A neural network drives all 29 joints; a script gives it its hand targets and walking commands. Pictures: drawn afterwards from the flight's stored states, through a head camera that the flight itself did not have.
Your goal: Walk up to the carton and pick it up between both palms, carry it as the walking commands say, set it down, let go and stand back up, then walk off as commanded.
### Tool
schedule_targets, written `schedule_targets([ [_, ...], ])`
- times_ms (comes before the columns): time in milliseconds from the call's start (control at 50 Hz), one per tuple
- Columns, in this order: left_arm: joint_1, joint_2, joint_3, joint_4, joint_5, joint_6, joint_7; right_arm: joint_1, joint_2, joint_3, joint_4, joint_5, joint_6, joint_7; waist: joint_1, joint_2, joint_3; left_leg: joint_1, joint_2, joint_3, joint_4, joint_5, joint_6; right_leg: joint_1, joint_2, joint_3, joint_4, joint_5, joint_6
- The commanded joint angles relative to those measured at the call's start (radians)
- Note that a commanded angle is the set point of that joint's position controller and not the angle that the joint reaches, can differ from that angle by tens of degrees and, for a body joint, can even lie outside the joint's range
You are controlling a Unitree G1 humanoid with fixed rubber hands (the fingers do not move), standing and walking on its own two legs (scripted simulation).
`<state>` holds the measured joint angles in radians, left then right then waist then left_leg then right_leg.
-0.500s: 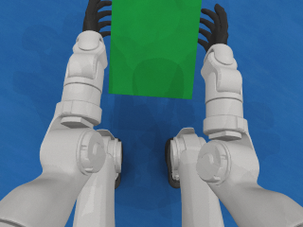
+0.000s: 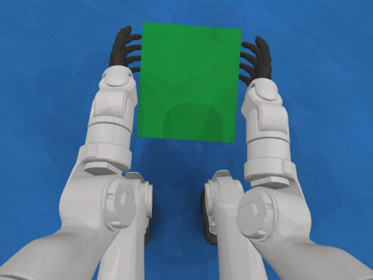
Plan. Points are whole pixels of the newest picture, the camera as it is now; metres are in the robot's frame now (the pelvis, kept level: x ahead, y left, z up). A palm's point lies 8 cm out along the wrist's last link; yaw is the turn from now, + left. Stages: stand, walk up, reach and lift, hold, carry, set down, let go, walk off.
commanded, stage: reach and lift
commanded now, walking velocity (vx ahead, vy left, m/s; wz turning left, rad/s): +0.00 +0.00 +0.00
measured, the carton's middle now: (187, 93) +0.49 -0.02 -0.15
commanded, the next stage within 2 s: none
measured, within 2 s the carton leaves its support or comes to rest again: neither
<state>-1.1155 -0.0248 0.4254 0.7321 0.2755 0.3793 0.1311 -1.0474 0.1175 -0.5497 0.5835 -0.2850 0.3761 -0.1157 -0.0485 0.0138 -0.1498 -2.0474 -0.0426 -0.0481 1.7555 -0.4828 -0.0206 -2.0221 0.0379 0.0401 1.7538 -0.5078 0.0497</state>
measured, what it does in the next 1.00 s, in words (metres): rises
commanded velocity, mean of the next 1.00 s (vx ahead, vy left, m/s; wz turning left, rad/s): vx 0.00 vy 0.00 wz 0.00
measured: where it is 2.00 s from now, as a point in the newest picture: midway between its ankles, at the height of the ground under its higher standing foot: (177, 225)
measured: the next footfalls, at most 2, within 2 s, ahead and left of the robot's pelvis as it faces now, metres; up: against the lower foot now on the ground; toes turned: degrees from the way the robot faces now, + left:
none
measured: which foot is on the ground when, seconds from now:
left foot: down 0.00-1.00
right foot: down 0.00-1.00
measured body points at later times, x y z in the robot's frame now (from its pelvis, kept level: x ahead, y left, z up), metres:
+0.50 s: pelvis +0.01 +0.00 +0.06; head +0.24 +0.01 +0.44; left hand +0.50 +0.12 +0.00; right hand +0.48 -0.15 +0.01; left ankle +0.11 +0.12 -0.46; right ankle +0.10 -0.13 -0.46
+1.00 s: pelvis +0.03 +0.00 +0.12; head +0.21 +0.01 +0.53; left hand +0.48 +0.12 +0.08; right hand +0.45 -0.15 +0.08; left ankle +0.11 +0.12 -0.46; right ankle +0.10 -0.13 -0.46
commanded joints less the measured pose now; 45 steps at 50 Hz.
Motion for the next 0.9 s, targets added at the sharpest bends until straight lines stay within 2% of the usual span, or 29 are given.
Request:
schedule_targets([
  [0, -0.599, -1.046, -0.469, 0.044, -0.161, -0.028, -0.316, -0.635, 0.971, 0.549, 0.128, 0.167, 0.005, 0.329, -0.014, 0.049, -1.025, 0.664, -0.144, 0.102, -0.186, 0.192, 0.008, 0.516, 0.148, -0.130, -0.187, 0.205, -0.016],
  [240, -0.532, -1.075, -0.462, 0.064, -0.142, -0.031, -0.318, -0.573, 0.999, 0.546, 0.128, 0.148, -0.001, 0.326, -0.023, 0.059, -0.992, 0.724, -0.147, 0.094, -0.266, 0.185, 0.007, 0.601, 0.150, -0.119, -0.268, 0.212, -0.014],
  [880, -0.314, -1.149, -0.471, 0.071, -0.098, -0.044, -0.316, -0.369, 1.061, 0.595, 0.109, 0.129, -0.021, 0.330, -0.016, 0.046, -0.848, 0.976, -0.137, 0.052, -0.528, 0.179, 0.013, 0.868, 0.141, -0.085, -0.514, 0.217, -0.014],
])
